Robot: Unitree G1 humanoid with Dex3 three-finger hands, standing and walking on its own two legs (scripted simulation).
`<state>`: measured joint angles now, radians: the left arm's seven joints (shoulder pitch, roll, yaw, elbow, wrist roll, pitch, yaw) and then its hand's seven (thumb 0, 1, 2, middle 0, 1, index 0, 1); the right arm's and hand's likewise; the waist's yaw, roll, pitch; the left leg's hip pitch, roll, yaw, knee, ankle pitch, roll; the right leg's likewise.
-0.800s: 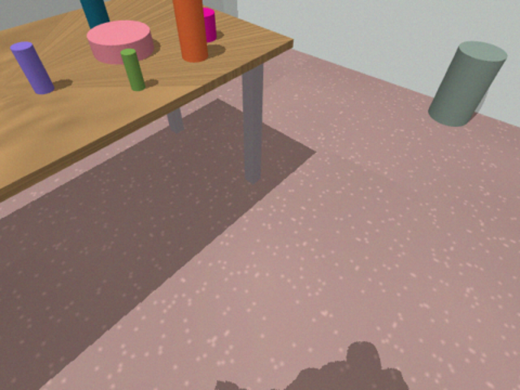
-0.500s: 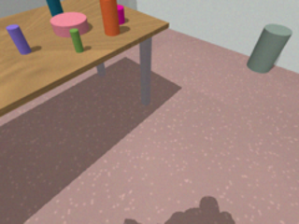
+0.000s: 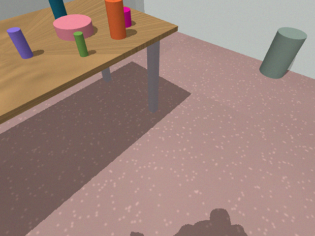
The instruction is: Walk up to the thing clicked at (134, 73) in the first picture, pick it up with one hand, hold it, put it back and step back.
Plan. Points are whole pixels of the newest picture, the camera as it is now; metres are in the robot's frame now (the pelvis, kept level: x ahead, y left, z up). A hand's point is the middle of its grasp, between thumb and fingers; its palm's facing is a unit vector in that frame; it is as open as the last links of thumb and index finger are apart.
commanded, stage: stand
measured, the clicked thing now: (81, 44) +0.93 +0.38 +0.01
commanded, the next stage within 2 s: walk up in 0.32 s
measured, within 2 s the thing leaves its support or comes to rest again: neither
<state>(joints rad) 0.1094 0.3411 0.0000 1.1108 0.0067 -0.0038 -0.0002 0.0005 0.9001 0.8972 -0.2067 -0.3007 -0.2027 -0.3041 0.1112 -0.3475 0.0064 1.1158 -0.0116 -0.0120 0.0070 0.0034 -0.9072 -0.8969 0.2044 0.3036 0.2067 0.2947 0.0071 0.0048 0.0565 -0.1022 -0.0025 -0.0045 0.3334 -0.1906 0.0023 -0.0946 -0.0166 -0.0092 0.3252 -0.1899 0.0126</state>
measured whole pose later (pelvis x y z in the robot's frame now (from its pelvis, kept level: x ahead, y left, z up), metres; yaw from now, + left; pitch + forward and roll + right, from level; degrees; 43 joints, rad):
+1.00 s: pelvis +0.11 +0.16 -0.03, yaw +19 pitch -3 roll -1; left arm 0.31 0.40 0.05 0.87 0.02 -0.10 0.03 0.00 0.90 0.90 -0.21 -0.30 -0.21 -0.30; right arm 0.34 -0.40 -0.07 0.83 -0.03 0.06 0.08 0.01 -0.91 -0.90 0.21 0.30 0.21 0.30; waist -0.01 0.08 0.08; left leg -0.38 -0.08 -0.13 1.00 -0.45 0.04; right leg -0.32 -0.04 -0.13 0.68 -0.30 -0.02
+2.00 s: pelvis +0.23 +0.34 -0.03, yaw +25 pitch -3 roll +0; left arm 0.10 0.39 0.01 0.92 0.00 0.01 -0.02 0.00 0.90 0.90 -0.21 -0.30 -0.20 -0.30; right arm 0.15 -0.38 0.00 0.93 0.00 -0.03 0.00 0.00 -0.91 -0.90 0.21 0.30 0.21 0.30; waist 0.01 -0.02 0.12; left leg -0.28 -0.01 0.02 0.69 -0.36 0.03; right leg -0.35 -0.01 -0.04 0.66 -0.27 -0.01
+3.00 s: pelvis +0.24 +0.33 +0.00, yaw +24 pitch -2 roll +0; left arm 0.09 0.34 0.02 1.15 0.00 0.01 -0.02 0.00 0.90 0.90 -0.21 -0.30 -0.20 -0.30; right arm 0.10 -0.36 0.00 1.15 -0.01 -0.03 0.00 0.00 -0.91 -0.90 0.20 0.30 0.21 0.29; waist 0.01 0.00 0.05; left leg -0.10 0.00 0.04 0.32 -0.19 0.00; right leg -0.18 0.01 -0.02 0.33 -0.11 -0.02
